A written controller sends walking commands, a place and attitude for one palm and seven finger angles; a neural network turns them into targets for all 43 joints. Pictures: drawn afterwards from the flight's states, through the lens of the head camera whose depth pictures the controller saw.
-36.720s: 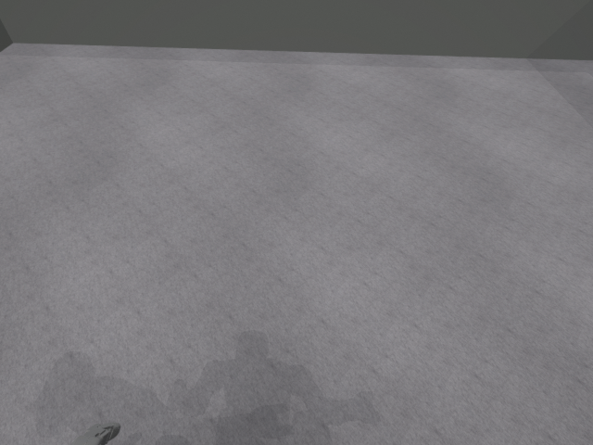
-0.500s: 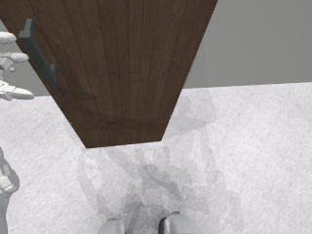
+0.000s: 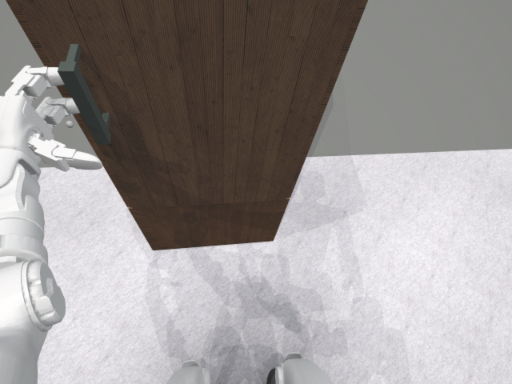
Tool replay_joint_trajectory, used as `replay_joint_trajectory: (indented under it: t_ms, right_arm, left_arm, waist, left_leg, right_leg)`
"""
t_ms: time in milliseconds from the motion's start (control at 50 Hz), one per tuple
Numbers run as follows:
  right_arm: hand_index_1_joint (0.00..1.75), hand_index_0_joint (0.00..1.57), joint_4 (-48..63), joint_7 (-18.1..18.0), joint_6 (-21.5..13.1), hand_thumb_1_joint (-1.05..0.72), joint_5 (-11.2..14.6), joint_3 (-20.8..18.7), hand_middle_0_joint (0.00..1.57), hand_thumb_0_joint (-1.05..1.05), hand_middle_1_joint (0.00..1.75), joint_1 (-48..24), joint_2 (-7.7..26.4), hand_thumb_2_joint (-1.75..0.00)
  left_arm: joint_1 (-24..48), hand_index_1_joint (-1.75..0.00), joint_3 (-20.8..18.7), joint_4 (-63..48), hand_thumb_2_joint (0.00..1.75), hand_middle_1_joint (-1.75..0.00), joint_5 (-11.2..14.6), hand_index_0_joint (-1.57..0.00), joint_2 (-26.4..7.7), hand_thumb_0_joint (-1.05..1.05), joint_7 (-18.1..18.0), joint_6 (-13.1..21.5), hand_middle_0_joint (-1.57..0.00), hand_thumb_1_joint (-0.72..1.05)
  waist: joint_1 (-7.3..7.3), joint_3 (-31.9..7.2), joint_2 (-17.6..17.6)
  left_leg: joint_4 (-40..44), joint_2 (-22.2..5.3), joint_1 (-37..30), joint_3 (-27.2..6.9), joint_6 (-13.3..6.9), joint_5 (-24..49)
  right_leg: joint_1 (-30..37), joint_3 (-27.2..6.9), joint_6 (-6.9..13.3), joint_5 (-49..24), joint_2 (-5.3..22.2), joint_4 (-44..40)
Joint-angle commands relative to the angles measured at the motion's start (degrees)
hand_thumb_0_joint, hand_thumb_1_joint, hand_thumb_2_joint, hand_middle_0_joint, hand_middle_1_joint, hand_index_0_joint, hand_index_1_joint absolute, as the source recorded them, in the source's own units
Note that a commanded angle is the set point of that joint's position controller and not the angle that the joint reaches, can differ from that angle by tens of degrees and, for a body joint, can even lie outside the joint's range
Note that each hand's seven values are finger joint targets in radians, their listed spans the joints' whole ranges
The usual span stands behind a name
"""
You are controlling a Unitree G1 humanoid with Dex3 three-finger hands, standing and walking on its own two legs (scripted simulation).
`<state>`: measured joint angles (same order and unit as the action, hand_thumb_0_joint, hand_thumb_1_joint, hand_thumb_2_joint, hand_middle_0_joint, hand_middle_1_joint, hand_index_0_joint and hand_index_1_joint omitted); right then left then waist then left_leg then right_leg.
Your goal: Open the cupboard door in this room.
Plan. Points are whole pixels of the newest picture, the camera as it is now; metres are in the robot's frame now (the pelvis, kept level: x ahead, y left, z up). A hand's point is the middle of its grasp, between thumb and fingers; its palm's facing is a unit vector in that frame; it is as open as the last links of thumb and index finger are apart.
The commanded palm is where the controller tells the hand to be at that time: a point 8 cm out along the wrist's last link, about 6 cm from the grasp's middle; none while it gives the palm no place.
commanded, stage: slide the fingers in behind the handle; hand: left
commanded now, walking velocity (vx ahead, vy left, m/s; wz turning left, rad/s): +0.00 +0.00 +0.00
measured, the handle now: (90, 98) +0.53 +0.23 +0.09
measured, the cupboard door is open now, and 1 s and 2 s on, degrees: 0 0 5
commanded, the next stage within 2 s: close the thumb around the handle in 0.82 s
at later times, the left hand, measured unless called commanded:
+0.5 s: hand (96, 124) +0.47 +0.21 +0.10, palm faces +0.03 -1.00 -0.01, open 14.0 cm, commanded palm +0.45 +0.27 +0.09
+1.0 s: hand (90, 118) +0.48 +0.22 +0.10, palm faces +0.03 -1.00 -0.01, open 13.7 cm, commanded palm +0.46 +0.27 +0.09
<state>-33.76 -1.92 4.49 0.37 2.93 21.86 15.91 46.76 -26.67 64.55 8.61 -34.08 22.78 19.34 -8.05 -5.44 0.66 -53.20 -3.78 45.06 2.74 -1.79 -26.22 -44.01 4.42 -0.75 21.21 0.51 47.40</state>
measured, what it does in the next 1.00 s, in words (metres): stands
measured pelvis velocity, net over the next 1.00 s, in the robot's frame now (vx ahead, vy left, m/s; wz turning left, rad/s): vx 0.00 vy -0.01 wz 0.01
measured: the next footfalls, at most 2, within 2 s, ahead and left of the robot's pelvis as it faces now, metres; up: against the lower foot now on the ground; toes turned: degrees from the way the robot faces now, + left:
none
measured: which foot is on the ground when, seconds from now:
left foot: down 0.00-1.00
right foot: down 0.00-1.00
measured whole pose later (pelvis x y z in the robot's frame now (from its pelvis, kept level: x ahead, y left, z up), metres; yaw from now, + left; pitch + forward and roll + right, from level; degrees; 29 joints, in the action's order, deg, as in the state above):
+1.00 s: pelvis +0.00 -0.01 +0.00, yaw +0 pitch +18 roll -3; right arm -34.7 -2.0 3.6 0.4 2.4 23.0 16.2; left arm 49.0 -24.5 65.9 7.6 -32.6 19.7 20.1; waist -8.3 -5.2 0.9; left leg -52.5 -3.8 45.1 2.4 -1.1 -25.5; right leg -44.5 4.6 0.0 21.2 0.4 47.8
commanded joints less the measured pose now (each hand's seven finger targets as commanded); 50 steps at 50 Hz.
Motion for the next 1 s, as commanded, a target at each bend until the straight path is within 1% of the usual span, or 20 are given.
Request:
replay_joint_trajectory:
  t_ms: [0, 40, 100, 140, 180, 260, 360, 400, 420, 460, 540, 560, 620, 660, 740, 780, 860, 900, 920, 980]
  right_arm:
    - [0.3, 0.2, 3.5, -0.6, -1.3, -0.9, 0.2, -4.4, 0.2, 0.0, 0.3, 8.4, 10.3, -0.9]
    - [0.3, 0.2, 3.5, -0.2, -1.5, -0.9, 0.1, -4.4, 0.2, 0.0, 0.3, 8.1, 10.0, -0.9]
    - [0.3, 0.2, 2.9, -0.3, -1.4, -0.9, 0.3, -4.5, 0.2, 0.0, 0.3, 8.3, 10.3, -0.9]
    - [0.3, 0.2, 2.9, -0.5, -1.6, -0.9, 0.5, -4.4, 0.2, 0.0, 0.3, 7.9, 10.2, -0.9]
    - [0.3, 0.2, 3.0, -0.5, -1.7, -0.9, 0.3, -4.4, 0.2, 0.0, 0.3, 8.0, 10.2, -0.9]
    - [0.3, 0.2, 2.8, -0.4, -2.0, -0.9, 0.1, -4.4, 0.2, 0.0, 0.3, 8.3, 9.9, -0.9]
    - [0.3, 0.2, 2.7, -0.4, -2.3, -0.9, 0.2, -4.5, 0.2, 0.0, 0.3, 8.3, 9.9, -0.9]
    - [0.3, 0.2, 2.5, -0.3, -2.4, -0.9, 0.2, -4.6, 0.2, 0.0, 0.3, 8.1, 9.7, -0.9]
    - [0.3, 0.2, 2.4, -0.3, -2.4, -0.9, 0.2, -4.6, 0.2, 0.0, 0.3, 8.1, 9.7, -0.9]
    - [0.3, 0.2, 2.5, -0.2, -2.2, -0.9, 0.1, -4.5, 0.2, 0.0, 0.3, 8.4, 9.8, -0.9]
    - [0.3, 0.2, 2.6, -0.7, -2.3, -0.9, 0.5, -4.2, 0.2, 0.0, 0.3, 8.1, 10.0, -0.9]
    - [0.3, 0.2, 2.7, -0.8, -2.4, -0.9, 0.3, -4.2, 0.2, 0.0, 0.3, 8.3, 10.1, -0.9]
    - [0.3, 0.2, 2.7, -0.7, -2.7, -0.9, 0.2, -4.4, 0.2, 0.0, 0.3, 8.5, 9.8, -0.9]
    - [0.3, 0.2, 2.4, -0.5, -2.9, -0.9, 0.0, -4.4, 0.2, 0.0, 0.3, 8.7, 9.7, -0.9]
    - [0.3, 0.2, 1.9, -0.6, -2.6, -0.9, 0.3, -4.5, 0.2, 0.0, 0.3, 9.0, 10.3, -0.9]
    - [0.3, 0.2, 2.2, -0.7, -2.5, -0.9, 0.3, -4.4, 0.2, 0.0, 0.3, 8.9, 10.2, -0.9]
    - [0.3, 0.2, 2.2, -0.7, -2.2, -0.9, 0.2, -4.4, 0.2, 0.0, 0.3, 9.5, 10.3, -0.9]
    - [0.3, 0.2, 2.4, -0.6, -2.1, -0.9, 0.2, -4.5, 0.2, 0.0, 0.3, 9.3, 10.0, -0.9]
    - [0.3, 0.2, 2.3, -0.5, -2.1, -0.9, 0.2, -4.4, 0.2, 0.0, 0.3, 9.3, 10.1, -0.9]
    - [0.3, 0.2, 2.5, -0.5, -2.1, -0.9, 0.1, -4.6, 0.2, 0.0, 0.3, 9.6, 10.1, -0.9]
  left_arm:
    - [23.2, -1.2, -1.0, -13.7, 0.3, -1.2, 0.2, -0.3, -16.3, 0.0, -0.8, 3.8, -0.3, -0.5]
    - [22.9, -1.2, 0.5, -15.9, 0.3, -1.2, 0.3, -0.3, -14.0, 0.0, -1.4, 4.2, -0.3, -0.5]
    - [22.7, -1.2, -0.7, -13.0, 0.3, -1.2, 1.5, -0.3, -14.3, 0.0, -1.7, 4.0, -0.3, -0.5]
    - [23.7, -1.2, 0.0, -11.8, 0.3, -1.2, 1.8, -0.3, -13.1, 0.0, -1.8, 3.5, -0.3, -0.5]
    - [23.7, -1.2, -0.2, -12.5, 0.3, -1.2, 0.9, -0.3, -13.8, 0.0, -2.2, 3.7, -0.3, -0.5]
    - [24.0, -1.2, 0.6, -12.9, 0.3, -1.2, 0.3, -0.3, -13.1, 0.0, -3.3, 4.5, -0.3, -0.5]
    - [25.0, -1.2, 1.0, -13.7, 0.3, -1.2, 0.9, -0.3, -11.9, 0.0, -3.5, 5.3, -0.3, -0.5]
    - [25.2, -1.2, 1.4, -14.2, 0.3, -1.2, 0.5, -0.3, -11.2, 0.0, -3.8, 5.4, -0.3, -0.5]
    - [24.1, -1.2, 0.7, -13.1, 0.3, -1.2, 0.2, -0.3, -11.9, 0.0, -4.1, 5.1, -0.3, -0.5]
    - [23.2, -1.2, 0.1, -12.0, 0.3, -1.2, 0.0, -0.3, -12.6, 0.0, -4.7, 4.9, -0.3, -0.5]
    - [25.8, -1.2, -0.3, -9.3, 0.3, -1.2, -1.1, -0.3, -15.0, 0.0, -5.3, 3.7, -0.3, -0.5]
    - [27.2, -1.2, -1.2, -11.2, 0.3, -1.2, -1.2, -0.3, -16.5, 0.0, -5.4, 4.5, -0.3, -0.5]
    - [27.4, -1.2, -0.6, -13.3, 0.3, -1.2, -1.2, -0.3, -15.6, 0.0, -5.0, 6.0, -0.3, -0.5]
    - [27.1, -1.2, 1.1, -12.3, 0.3, -1.2, -0.3, -0.3, -12.5, 0.0, -4.4, 6.4, -0.3, -0.5]
    - [25.2, -1.2, 0.3, -9.0, 0.3, -1.2, 0.2, -0.3, -13.5, 0.0, -3.2, 4.5, -0.3, -0.5]
    - [25.8, -1.2, 0.9, -9.8, 0.3, -1.2, -0.1, -0.3, -13.4, 0.0, -3.0, 4.0, -0.3, -0.5]
    - [25.0, -1.2, -0.1, -9.0, 0.3, -1.2, -0.4, -0.3, -14.6, 0.0, -3.4, 3.4, -0.3, -0.5]
    - [24.3, -1.2, 0.8, -8.9, 0.3, -1.2, -0.4, -0.3, -13.2, 0.0, -3.4, 3.4, -0.3, -0.5]
    - [25.0, -1.21, 1.3, -8.9, 0.32, -1.21, -0.3, -0.3, -12.7, 0.0, -3.3, 3.3, -0.3, -0.44]
    - [24.7, -1.22, 0.6, -10.2, 0.4, -1.22, 0.2, -0.32, -12.9, 0.0, -3.3, 3.6, -0.32, -0.28]
  waist:
    - [0.48, -24.5, 9.4]
    - [0.72, -25.2, 11.8]
    - [-0.17, -23.6, 5.3]
    - [-0.49, -21.3, 4.7]
    - [0.23, -22.6, 8.0]
    - [-0.18, -22.1, 5.5]
    - [-0.18, -23.7, 5.7]
    - [0.12, -24.7, 7.8]
    - [0.43, -24.0, 8.3]
    - [0.36, -22.8, 5.5]
    - [-0.68, -19.6, 3.1]
    - [-0.31, -21.1, 5.2]
    - [-0.08, -25.5, 7.0]
    - [-0.92, -25.0, 7.3]
    - [-0.61, -23.3, 4.7]
    - [-0.57, -23.6, 6.9]
    - [-0.61, -21.9, 4.3]
    - [-0.45, -22.7, 5.6]
    - [-0.87, -21.6, 5.7]
    - [-0.38, -24.0, 5.6]
  left_leg:
    - [6.2, 1.7, -19.4, -4.8, 0.8, 28.3]
    - [6.1, 1.5, -21.8, -5.1, 1.2, 30.1]
    - [6.2, 1.6, -18.4, -4.7, 0.6, 26.7]
    - [7.0, 2.1, -15.2, -4.1, 0.3, 22.1]
    - [7.0, 2.2, -16.6, -4.2, 0.5, 23.7]
    - [6.7, 2.2, -15.8, -4.1, 0.1, 23.4]
    - [6.7, 2.3, -16.3, -4.1, 0.2, 22.8]
    - [6.6, 2.3, -17.6, -4.1, 0.5, 23.7]
    - [6.5, 2.2, -17.4, -4.0, 0.5, 23.3]
    - [6.7, 2.4, -15.3, -3.9, 0.2, 22.8]
    - [7.3, 2.7, -10.2, -3.3, -0.3, 17.2]
    - [7.1, 2.7, -11.5, -3.5, -0.2, 18.5]
    - [6.4, 2.5, -15.0, -3.7, 0.2, 21.7]
    - [6.1, 2.3, -16.6, -4.0, 0.2, 22.8]
    - [6.6, 2.4, -13.6, -3.7, 0.0, 20.7]
    - [6.5, 2.5, -14.1, -3.6, 0.1, 21.9]
    - [6.3, 2.5, -12.8, -3.7, -0.2, 22.1]
    - [6.3, 2.5, -13.8, -3.6, 0.0, 22.7]
    - [6.3, 2.4, -13.5, -3.5, 0.0, 22.1]
    - [6.2, 2.3, -15.2, -3.9, 0.1, 24.2]
  right_leg:
    - [9.1, -1.4, 1.8, -18.7, -3.2, -2.6]
    - [7.7, -1.2, 1.9, -18.2, -3.3, -2.8]
    - [10.1, -1.4, 1.6, -18.8, -3.5, -3.2]
    - [11.1, -1.6, 1.5, -17.4, -3.2, -3.8]
    - [10.8, -1.7, 1.8, -18.0, -3.0, -3.3]
    - [11.4, -2.0, 1.7, -18.4, -3.2, -3.3]
    - [12.0, -2.2, 1.8, -18.4, -3.1, -3.2]
    - [11.1, -2.1, 1.7, -18.3, -3.0, -3.1]
    - [10.6, -2.1, 1.8, -17.9, -3.0, -3.1]
    - [12.0, -2.2, 1.7, -18.4, -3.1, -3.2]
    - [13.3, -3.1, 1.2, -16.4, -2.7, -4.1]
    - [13.6, -3.1, 1.5, -17.1, -2.7, -3.6]
    - [13.2, -3.1, 1.5, -18.7, -2.8, -3.0]
    - [11.4, -2.6, 1.7, -18.6, -3.1, -3.0]
    - [12.6, -2.7, 1.4, -18.3, -3.0, -3.4]
    - [12.3, -2.7, 1.5, -19.2, -2.8, -3.2]
    - [12.6, -2.7, 1.5, -19.5, -3.0, -3.3]
    - [11.7, -2.5, 1.5, -19.5, -2.9, -3.1]
    - [11.1, -2.5, 1.4, -18.9, -2.9, -3.4]
    - [11.6, -2.3, 1.5, -19.9, -3.0, -2.9]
